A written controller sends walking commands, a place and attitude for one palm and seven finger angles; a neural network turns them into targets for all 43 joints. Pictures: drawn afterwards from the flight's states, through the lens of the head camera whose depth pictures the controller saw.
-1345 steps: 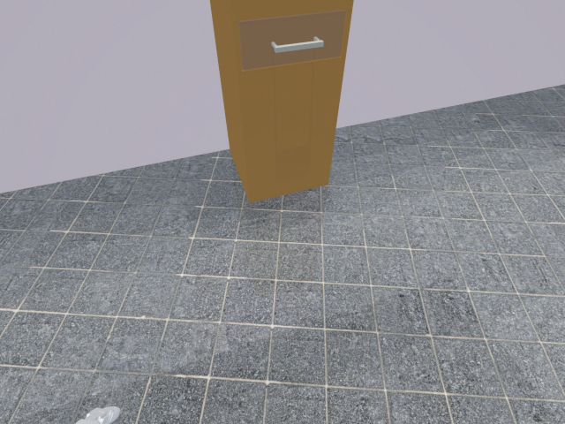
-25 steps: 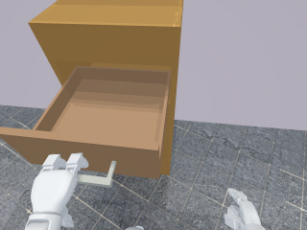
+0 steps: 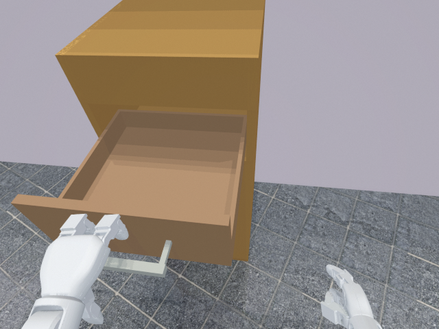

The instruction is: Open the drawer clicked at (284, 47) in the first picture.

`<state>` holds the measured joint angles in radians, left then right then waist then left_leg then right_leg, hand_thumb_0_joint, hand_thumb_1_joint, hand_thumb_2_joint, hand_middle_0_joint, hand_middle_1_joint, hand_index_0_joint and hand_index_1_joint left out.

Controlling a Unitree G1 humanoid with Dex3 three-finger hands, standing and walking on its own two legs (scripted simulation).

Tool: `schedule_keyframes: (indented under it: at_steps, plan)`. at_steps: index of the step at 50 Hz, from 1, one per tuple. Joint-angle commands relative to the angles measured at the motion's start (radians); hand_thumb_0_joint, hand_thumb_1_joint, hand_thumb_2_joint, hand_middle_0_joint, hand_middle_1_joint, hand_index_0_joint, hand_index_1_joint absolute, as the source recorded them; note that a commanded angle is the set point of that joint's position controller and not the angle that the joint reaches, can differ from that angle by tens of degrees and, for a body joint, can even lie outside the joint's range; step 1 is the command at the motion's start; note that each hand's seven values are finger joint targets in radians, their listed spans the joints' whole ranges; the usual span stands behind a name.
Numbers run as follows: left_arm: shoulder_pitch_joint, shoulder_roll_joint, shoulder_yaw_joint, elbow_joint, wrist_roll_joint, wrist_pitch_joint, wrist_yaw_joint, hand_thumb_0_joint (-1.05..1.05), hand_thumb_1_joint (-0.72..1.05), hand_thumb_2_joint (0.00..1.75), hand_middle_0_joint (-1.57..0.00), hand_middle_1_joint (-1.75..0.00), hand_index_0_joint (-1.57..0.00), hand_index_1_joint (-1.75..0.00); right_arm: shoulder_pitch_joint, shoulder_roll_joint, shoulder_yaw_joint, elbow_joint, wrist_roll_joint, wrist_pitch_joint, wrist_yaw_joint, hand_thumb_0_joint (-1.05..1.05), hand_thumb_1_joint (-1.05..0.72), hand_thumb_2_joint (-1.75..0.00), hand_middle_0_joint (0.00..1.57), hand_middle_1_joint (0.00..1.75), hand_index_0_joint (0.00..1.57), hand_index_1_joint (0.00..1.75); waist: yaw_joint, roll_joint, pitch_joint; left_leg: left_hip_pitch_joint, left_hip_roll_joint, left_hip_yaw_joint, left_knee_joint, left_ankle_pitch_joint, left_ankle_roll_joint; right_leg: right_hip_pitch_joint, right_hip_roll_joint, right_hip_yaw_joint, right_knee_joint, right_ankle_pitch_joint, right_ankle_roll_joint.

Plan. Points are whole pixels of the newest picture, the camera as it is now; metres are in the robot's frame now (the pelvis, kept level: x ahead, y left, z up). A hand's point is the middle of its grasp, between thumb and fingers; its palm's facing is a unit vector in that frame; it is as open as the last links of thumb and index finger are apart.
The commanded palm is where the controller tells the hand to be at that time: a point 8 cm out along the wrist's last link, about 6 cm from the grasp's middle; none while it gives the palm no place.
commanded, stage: lift the hand off the handle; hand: left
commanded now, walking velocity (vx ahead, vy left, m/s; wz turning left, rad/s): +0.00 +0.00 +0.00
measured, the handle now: (121, 253) +0.23 +0.22 +0.02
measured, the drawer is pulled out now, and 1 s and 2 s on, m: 0.30 0.30 0.30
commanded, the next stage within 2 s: draw the hand back to the body in 0.80 s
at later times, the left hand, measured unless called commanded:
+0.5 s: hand (72, 233) +0.20 +0.24 +0.15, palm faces +0.17 -0.07 -0.98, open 13.6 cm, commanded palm +0.16 +0.24 +0.20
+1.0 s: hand (68, 232) +0.20 +0.24 +0.16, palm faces +0.09 -0.09 -0.99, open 13.8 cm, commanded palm +0.16 +0.24 +0.22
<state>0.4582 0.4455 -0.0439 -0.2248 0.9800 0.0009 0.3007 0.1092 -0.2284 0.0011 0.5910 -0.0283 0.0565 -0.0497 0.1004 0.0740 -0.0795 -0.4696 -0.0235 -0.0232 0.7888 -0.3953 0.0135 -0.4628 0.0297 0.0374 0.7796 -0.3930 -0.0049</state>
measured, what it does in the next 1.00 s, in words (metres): stands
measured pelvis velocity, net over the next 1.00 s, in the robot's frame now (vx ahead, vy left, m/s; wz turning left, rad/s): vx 0.00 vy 0.00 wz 0.01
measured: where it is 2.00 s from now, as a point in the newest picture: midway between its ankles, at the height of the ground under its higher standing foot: outside the picture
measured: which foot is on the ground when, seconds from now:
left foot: down 0.00-1.00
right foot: down 0.00-1.00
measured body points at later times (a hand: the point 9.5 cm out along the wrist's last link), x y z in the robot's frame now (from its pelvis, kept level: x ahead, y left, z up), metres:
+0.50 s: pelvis +0.01 +0.00 +0.02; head -0.01 -0.04 +0.47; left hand +0.19 +0.24 +0.20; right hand +0.24 -0.20 -0.06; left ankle +0.01 +0.11 -0.71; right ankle +0.00 -0.12 -0.71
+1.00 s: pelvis +0.00 +0.00 +0.03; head -0.01 -0.05 +0.48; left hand +0.19 +0.24 +0.21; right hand +0.23 -0.20 -0.06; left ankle +0.01 +0.11 -0.71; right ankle +0.00 -0.12 -0.71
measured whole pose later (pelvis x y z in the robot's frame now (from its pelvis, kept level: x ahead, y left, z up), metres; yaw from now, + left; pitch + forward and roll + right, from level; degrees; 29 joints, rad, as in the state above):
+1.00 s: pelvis +0.00 +0.00 +0.03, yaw +0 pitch -2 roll +0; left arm 0.37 0.55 0.05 -0.48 0.82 0.10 -0.02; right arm 0.10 -0.25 0.05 0.58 0.01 0.09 -0.02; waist 0.12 0.11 -0.01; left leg -0.20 -0.02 -0.03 0.50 -0.26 0.01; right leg -0.19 0.02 0.03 0.50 -0.26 -0.01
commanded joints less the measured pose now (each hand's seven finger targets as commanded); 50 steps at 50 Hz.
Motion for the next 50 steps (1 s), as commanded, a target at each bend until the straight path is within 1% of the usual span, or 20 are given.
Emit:
schedule_keyframes:
  at_steps: [1,6,10,15,19,24,25,26,29,33,35,38,39,40,41,42,45,46,49,50]
  plan:
    - [-0.176,0.189,0.162,-0.325,-0.019,0.0,0.039,0.0,-0.5,0.3,-0.3,-1.2,-0.3,-1.2,-0.157,-0.09,-0.023,-0.177,0.006,-0.047,-0.006,0.0,-0.9,-0.9,0.2,0.3,0.2,0.3,-0.011,-0.008,-0.158,0.168,0.003,0.001,-0.149,0.212,0.006,0.046,0.0,-0.018,-0.162,0.151,-0.031]
    - [-0.15,0.208,0.183,-0.357,-0.034,-0.001,0.007,0.0,-0.5,0.3,-0.3,-1.2,-0.3,-1.2,-0.155,-0.091,-0.018,-0.173,0.007,-0.045,-0.007,0.0,-0.9,-0.9,0.2,0.3,0.2,0.3,-0.007,-0.007,-0.152,0.201,0.004,0.006,-0.166,0.261,0.006,0.083,-0.004,-0.012,-0.191,0.204,-0.027]
    - [-0.152,0.21,0.189,-0.368,-0.058,0.017,-0.031,0.0,-0.5,0.3,-0.3,-1.2,-0.3,-1.2,-0.185,-0.096,-0.014,-0.179,0.016,-0.035,-0.005,0.0,-0.9,-0.9,0.2,0.3,0.2,0.3,-0.005,-0.002,-0.102,0.206,0.006,0.003,-0.201,0.249,0.003,0.11,-0.001,-0.005,-0.228,0.2,-0.026]
    - [-0.141,0.267,0.244,-0.395,-0.087,0.028,-0.073,0.0,-0.5,0.3,-0.3,-1.2,-0.3,-1.2,-0.192,-0.105,-0.008,-0.182,0.022,-0.029,-0.008,0.0,-0.9,-0.9,0.2,0.3,0.2,0.3,0.005,-0.022,-0.11,0.236,0.007,0.008,-0.226,0.284,0.003,0.172,-0.008,0.001,-0.261,0.25,-0.02]
    - [-0.143,0.246,0.216,-0.417,-0.098,0.032,-0.107,0.0,-0.5,0.3,-0.3,-1.2,-0.3,-1.2,-0.182,-0.106,-0.008,-0.176,0.023,-0.021,-0.002,0.0,-0.9,-0.9,0.2,0.3,0.2,0.3,0.006,-0.007,-0.093,0.254,0.01,0.017,-0.254,0.311,0.001,0.189,-0.014,-0.018,-0.28,0.262,-0.013]
    - [-0.084,0.272,0.236,-0.394,-0.12,0.099,-0.178,0.0,-0.5,0.3,-0.3,-1.2,-0.3,-1.2,-0.192,-0.118,-0.001,-0.183,0.036,0.004,0.013,0.0,-0.9,-0.9,0.2,0.3,0.2,0.3,0.017,-0.062,-0.061,0.245,0.01,0.025,-0.291,0.33,0.003,0.252,-0.022,-0.02,-0.302,0.31,-0.005]
    - [-0.058,0.292,0.269,-0.393,-0.136,0.119,-0.191,0.0,-0.5,0.3,-0.3,-1.2,-0.3,-1.2,-0.225,-0.123,0.004,-0.195,0.047,0.005,0.015,0.0,-0.9,-0.9,0.2,0.3,0.2,0.3,0.024,-0.034,-0.052,0.246,0.015,0.019,-0.298,0.328,0.0,0.269,-0.014,-0.006,-0.306,0.312,-0.012]
    - [-0.092,0.254,0.215,-0.416,-0.131,0.126,-0.21,0.0,-0.5,0.3,-0.3,-1.2,-0.3,-1.2,-0.206,-0.114,0.011,-0.194,0.041,0.011,0.021,0.0,-0.9,-0.9,0.2,0.3,0.2,0.3,0.016,-0.028,-0.057,0.247,0.015,0.028,-0.307,0.326,0.001,0.269,-0.027,-0.03,-0.306,0.29,-0.006]
    - [-0.148,0.291,0.227,-0.457,-0.145,0.127,-0.239,0.0,-0.5,0.3,-0.3,-1.2,-0.3,-1.2,-0.209,-0.125,0.007,-0.204,0.045,0.013,0.013,0.0,-0.9,-0.9,0.2,0.3,0.2,0.3,0.01,-0.024,-0.04,0.269,0.017,0.027,-0.323,0.322,0.006,0.272,-0.023,-0.03,-0.33,0.279,-0.001]
    - [-0.179,0.311,0.244,-0.489,-0.151,0.099,-0.253,0.0,-0.5,0.3,-0.3,-1.2,-0.3,-1.2,-0.2,-0.124,0.012,-0.204,0.041,0.0,0.005,0.0,-0.9,-0.9,0.2,0.3,0.2,0.3,0.011,-0.028,-0.043,0.294,0.018,0.021,-0.334,0.317,0.008,0.278,-0.021,-0.038,-0.353,0.253,-0.001]
    - [-0.227,0.325,0.265,-0.529,-0.157,0.09,-0.249,0.0,-0.5,0.3,-0.3,-1.2,-0.3,-1.2,-0.227,-0.121,0.016,-0.21,0.049,-0.013,0.006,0.0,-0.9,-0.9,0.2,0.3,0.2,0.3,0.012,0.009,-0.052,0.309,0.024,0.013,-0.333,0.307,0.003,0.278,-0.017,-0.028,-0.361,0.237,-0.008]
    - [-0.144,0.29,0.251,-0.425,-0.153,0.091,-0.262,0.0,-0.5,0.3,-0.3,-1.2,-0.3,-1.2,-0.192,-0.119,0.009,-0.183,0.042,-0.005,0.017,0.0,-0.9,-0.9,0.2,0.3,0.2,0.3,0.017,-0.031,-0.006,0.288,0.016,0.021,-0.349,0.313,0.001,0.275,-0.015,-0.045,-0.366,0.237,-0.006]
    - [-0.173,0.282,0.238,-0.431,-0.151,0.096,-0.266,0.0,-0.5,0.3,-0.3,-1.2,-0.3,-1.2,-0.194,-0.118,0.011,-0.184,0.043,-0.002,0.022,0.0,-0.9,-0.9,0.2,0.3,0.2,0.3,0.015,-0.031,-0.012,0.288,0.015,0.024,-0.353,0.308,-0.001,0.273,-0.019,-0.046,-0.364,0.237,-0.004]
    - [-0.157,0.297,0.271,-0.424,-0.169,0.106,-0.269,0.0,-0.5,0.3,-0.3,-1.2,-0.3,-1.2,-0.225,-0.119,0.011,-0.189,0.056,-0.009,0.027,0.0,-0.9,-0.9,0.2,0.3,0.2,0.3,0.018,-0.002,0.004,0.277,0.021,0.019,-0.354,0.294,-0.004,0.281,-0.01,-0.034,-0.365,0.23,-0.012]
    - [-0.188,0.268,0.228,-0.431,-0.158,0.107,-0.278,0.0,-0.5,0.3,-0.3,-1.2,-0.3,-1.2,-0.2,-0.112,0.019,-0.191,0.044,-0.006,0.034,0.0,-0.9,-0.9,0.2,0.3,0.2,0.3,0.019,-0.022,-0.024,0.274,0.015,0.021,-0.36,0.297,-0.003,0.291,-0.019,-0.052,-0.357,0.219,-0.008]
    - [-0.191,0.267,0.22,-0.413,-0.16,0.111,-0.282,0.0,-0.5,0.3,-0.3,-1.2,-0.3,-1.2,-0.204,-0.112,0.01,-0.178,0.048,-0.003,0.031,0.0,-0.9,-0.9,0.2,0.3,0.2,0.3,0.009,-0.024,-0.001,0.283,0.016,0.025,-0.362,0.298,-0.001,0.279,-0.017,-0.046,-0.367,0.225,-0.008]
    - [-0.24,0.306,0.254,-0.446,-0.166,0.109,-0.285,0.0,-0.5,0.3,-0.3,-1.2,-0.3,-1.2,-0.236,-0.12,0.015,-0.194,0.054,-0.013,0.029,0.0,-0.9,-0.9,0.2,0.3,0.2,0.3,0.012,-0.007,-0.023,0.283,0.018,0.019,-0.363,0.271,0.001,0.291,-0.01,-0.035,-0.371,0.207,-0.01]
    - [-0.261,0.3,0.234,-0.469,-0.145,0.097,-0.285,0.0,-0.5,0.3,-0.3,-1.2,-0.3,-1.2,-0.204,-0.114,0.019,-0.201,0.042,-0.016,0.029,0.0,-0.9,-0.9,0.2,0.3,0.2,0.3,0.019,-0.009,-0.075,0.296,0.013,0.024,-0.356,0.285,0.003,0.3,-0.022,-0.042,-0.365,0.201,-0.008]
    - [-0.196,0.325,0.267,-0.465,-0.145,0.076,-0.273,0.0,-0.5,0.3,-0.3,-1.2,-0.3,-1.2,-0.195,-0.123,0.011,-0.198,0.04,-0.019,0.019,0.0,-0.9,-0.9,0.2,0.3,0.2,0.3,0.022,-0.036,-0.077,0.308,0.012,0.027,-0.346,0.304,0.004,0.3,-0.022,-0.036,-0.371,0.236,-0.003]
    - [-0.182,0.34,0.297,-0.472,-0.167,0.073,-0.267,0.0,-0.5,0.3,-0.3,-1.2,-0.3,-1.2,-0.22,-0.129,0.014,-0.199,0.048,-0.028,0.018,0.0,-0.9,-0.9,0.2,0.3,0.2,0.3,0.019,-0.004,-0.068,0.303,0.016,0.021,-0.343,0.289,0.002,0.302,-0.015,-0.026,-0.375,0.237,-0.008]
